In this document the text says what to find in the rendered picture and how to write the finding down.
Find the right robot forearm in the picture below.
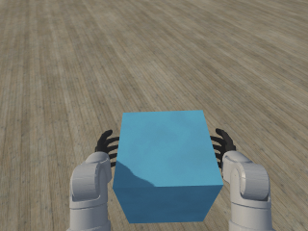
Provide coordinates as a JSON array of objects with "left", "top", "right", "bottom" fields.
[{"left": 221, "top": 150, "right": 276, "bottom": 231}]

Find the left robot forearm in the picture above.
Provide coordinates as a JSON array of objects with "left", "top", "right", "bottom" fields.
[{"left": 66, "top": 151, "right": 113, "bottom": 231}]

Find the robot left hand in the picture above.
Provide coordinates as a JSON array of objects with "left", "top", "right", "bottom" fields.
[{"left": 94, "top": 129, "right": 119, "bottom": 167}]

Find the robot right hand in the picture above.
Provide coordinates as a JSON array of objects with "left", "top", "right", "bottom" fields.
[{"left": 210, "top": 128, "right": 237, "bottom": 168}]

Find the carton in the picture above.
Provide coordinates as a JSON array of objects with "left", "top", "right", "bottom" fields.
[{"left": 113, "top": 110, "right": 223, "bottom": 224}]

